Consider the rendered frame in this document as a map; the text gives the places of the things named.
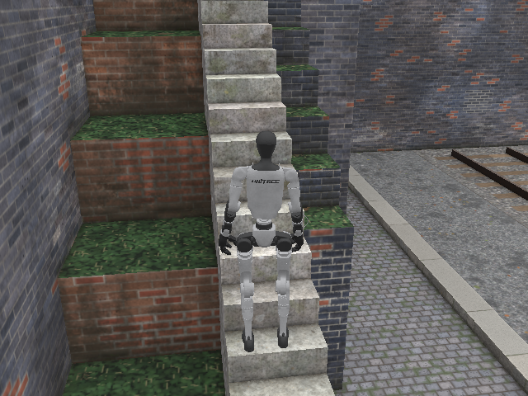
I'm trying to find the left robot upper arm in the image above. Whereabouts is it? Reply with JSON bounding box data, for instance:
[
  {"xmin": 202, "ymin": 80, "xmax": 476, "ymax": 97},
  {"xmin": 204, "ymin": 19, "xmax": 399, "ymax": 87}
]
[{"xmin": 228, "ymin": 166, "xmax": 248, "ymax": 212}]

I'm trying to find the left robot forearm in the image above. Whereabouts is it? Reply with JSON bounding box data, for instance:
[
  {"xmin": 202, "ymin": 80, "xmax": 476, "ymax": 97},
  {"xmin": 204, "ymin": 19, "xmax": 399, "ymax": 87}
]
[{"xmin": 220, "ymin": 200, "xmax": 236, "ymax": 237}]

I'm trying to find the right robot upper arm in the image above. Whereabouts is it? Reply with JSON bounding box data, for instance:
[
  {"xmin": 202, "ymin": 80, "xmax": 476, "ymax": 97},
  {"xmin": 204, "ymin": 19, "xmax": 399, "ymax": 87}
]
[{"xmin": 283, "ymin": 167, "xmax": 301, "ymax": 213}]

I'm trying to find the right robot hand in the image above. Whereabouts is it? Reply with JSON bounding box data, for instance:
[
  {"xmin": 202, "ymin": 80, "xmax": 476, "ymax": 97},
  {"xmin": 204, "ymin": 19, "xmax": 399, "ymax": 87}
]
[{"xmin": 291, "ymin": 233, "xmax": 304, "ymax": 252}]

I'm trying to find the left robot hand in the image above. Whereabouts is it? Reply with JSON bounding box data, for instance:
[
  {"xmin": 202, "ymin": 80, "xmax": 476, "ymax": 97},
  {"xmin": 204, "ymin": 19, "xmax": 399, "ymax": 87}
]
[{"xmin": 219, "ymin": 234, "xmax": 237, "ymax": 255}]

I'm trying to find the right robot forearm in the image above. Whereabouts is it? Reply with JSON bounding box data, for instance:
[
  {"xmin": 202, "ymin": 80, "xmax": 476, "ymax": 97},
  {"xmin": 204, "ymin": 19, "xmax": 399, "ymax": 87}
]
[{"xmin": 291, "ymin": 201, "xmax": 303, "ymax": 237}]

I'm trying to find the left robot foot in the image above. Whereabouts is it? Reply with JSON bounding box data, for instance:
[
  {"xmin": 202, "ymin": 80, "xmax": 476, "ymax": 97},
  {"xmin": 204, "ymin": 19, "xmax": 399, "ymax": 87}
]
[{"xmin": 242, "ymin": 330, "xmax": 254, "ymax": 352}]

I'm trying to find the robot torso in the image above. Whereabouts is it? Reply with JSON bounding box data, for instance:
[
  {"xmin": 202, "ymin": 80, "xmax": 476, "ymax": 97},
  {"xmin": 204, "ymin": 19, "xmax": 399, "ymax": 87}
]
[{"xmin": 246, "ymin": 163, "xmax": 285, "ymax": 248}]

